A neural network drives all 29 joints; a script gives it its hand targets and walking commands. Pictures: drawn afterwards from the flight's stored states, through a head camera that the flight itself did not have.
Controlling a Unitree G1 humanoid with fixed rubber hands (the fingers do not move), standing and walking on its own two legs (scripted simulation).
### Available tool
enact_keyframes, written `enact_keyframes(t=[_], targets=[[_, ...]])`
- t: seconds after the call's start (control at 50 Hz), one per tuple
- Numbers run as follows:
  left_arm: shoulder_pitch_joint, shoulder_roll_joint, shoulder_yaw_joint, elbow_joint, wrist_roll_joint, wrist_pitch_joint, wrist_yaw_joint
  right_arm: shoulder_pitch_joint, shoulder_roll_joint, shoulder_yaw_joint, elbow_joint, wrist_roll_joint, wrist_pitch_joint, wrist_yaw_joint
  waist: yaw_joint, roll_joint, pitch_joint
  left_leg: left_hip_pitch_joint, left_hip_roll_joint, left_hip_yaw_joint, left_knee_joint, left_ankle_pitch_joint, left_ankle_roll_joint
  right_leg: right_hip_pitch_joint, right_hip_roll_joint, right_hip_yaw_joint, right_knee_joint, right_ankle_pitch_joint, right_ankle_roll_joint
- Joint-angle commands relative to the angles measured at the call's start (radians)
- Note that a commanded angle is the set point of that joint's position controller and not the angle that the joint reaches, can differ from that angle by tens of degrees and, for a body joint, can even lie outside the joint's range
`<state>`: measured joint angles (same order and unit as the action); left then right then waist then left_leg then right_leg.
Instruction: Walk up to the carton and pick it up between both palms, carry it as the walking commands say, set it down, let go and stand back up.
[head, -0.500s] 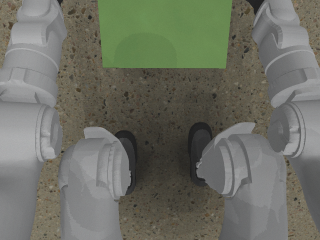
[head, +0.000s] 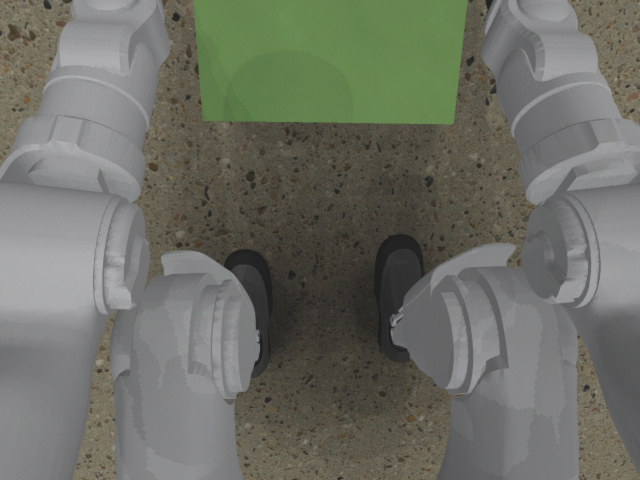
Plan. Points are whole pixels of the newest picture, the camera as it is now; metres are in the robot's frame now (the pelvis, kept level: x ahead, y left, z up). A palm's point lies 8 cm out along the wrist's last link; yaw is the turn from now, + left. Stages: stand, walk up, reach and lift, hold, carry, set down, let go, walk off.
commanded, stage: reach and lift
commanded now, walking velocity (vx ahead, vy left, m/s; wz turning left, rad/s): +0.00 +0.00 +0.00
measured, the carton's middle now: out of the picture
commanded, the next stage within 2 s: none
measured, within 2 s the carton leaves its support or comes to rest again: leaves its support in 0.86 s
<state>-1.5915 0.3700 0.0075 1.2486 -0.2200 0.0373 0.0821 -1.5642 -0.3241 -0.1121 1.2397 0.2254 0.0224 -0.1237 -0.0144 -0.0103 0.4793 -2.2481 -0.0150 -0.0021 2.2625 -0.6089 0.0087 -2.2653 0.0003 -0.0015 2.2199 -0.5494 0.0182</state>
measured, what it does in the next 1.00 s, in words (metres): stands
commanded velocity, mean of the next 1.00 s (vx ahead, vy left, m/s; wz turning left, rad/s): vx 0.00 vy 0.00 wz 0.00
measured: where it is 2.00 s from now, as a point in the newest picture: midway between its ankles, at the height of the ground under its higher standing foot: (325, 324)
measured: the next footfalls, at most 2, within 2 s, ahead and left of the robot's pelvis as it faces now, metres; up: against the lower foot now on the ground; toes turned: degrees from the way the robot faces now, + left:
none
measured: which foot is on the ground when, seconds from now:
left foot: down 0.00-1.00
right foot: down 0.00-1.00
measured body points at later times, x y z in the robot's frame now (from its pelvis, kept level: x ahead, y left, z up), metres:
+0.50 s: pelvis +0.01 +0.00 -0.01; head +0.38 +0.01 +0.22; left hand +0.57 +0.16 -0.20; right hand +0.56 -0.17 -0.20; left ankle +0.11 +0.11 -0.32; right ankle +0.12 -0.12 -0.32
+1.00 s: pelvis +0.00 +0.00 +0.00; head +0.37 +0.01 +0.25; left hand +0.57 +0.16 -0.17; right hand +0.56 -0.15 -0.17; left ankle +0.11 +0.12 -0.32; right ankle +0.12 -0.13 -0.32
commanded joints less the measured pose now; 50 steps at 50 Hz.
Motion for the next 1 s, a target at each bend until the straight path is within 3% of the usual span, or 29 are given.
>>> enact_keyframes(t=[0.0,0.14,0.28,0.42,0.68,0.82,0.9,0.98], targets=[[-0.263,0.058,0.010,-0.090,0.015,-0.020,0.003,-0.247,-0.029,0.016,-0.091,0.004,-0.016,0.013,0.019,0.027,-1.159,0.513,-0.029,-0.010,-0.192,0.344,-0.025,0.554,0.045,-0.017,-0.119,0.315,0.022],[-0.306,-0.137,-0.037,-0.106,0.017,-0.017,-0.040,-0.303,0.150,0.066,-0.113,0.009,-0.012,0.055,0.016,0.033,-1.127,0.517,-0.040,-0.007,-0.192,0.334,-0.020,0.556,0.059,-0.018,-0.121,0.304,0.016],[-0.422,-0.676,-0.067,-0.167,0.073,0.038,-0.204,-0.449,0.696,0.116,-0.181,-0.038,0.045,0.217,0.019,0.035,-1.031,0.468,-0.067,0.002,-0.173,0.299,-0.010,0.515,0.096,-0.028,-0.101,0.271,-0.006],[-0.370,-0.832,-0.061,-0.234,0.094,0.084,-0.282,-0.409,0.862,0.114,-0.228,-0.042,0.088,0.293,0.035,0.049,-0.981,0.419,-0.072,0.024,-0.146,0.318,-0.003,0.487,0.109,-0.036,-0.077,0.296,-0.018],[-0.344,-0.919,-0.105,-0.296,0.065,0.097,-0.293,-0.421,0.920,0.165,-0.290,0.011,0.089,0.304,0.028,0.052,-1.040,0.478,-0.080,0.018,-0.141,0.389,0.005,0.494,0.113,-0.047,-0.061,0.354,-0.028],[-0.475,-0.944,-0.196,-0.446,-0.012,0.087,-0.272,-0.504,0.951,0.220,-0.413,0.053,0.082,0.273,-0.003,0.055,-1.341,0.610,-0.091,0.025,-0.139,0.471,-0.003,0.636,0.118,-0.056,-0.064,0.452,-0.025],[-0.529,-0.950,-0.210,-0.469,-0.022,0.094,-0.259,-0.548,0.951,0.227,-0.440,0.051,0.094,0.256,-0.014,0.067,-1.416,0.653,-0.095,0.031,-0.157,0.439,-0.005,0.642,0.117,-0.066,-0.090,0.405,-0.021],[-0.508,-0.985,-0.169,-0.410,0.008,0.116,-0.260,-0.585,0.948,0.217,-0.461,0.021,0.111,0.250,-0.018,0.060,-1.410,0.629,-0.098,0.041,-0.185,0.366,-0.002,0.637,0.115,-0.077,-0.125,0.327,-0.017]])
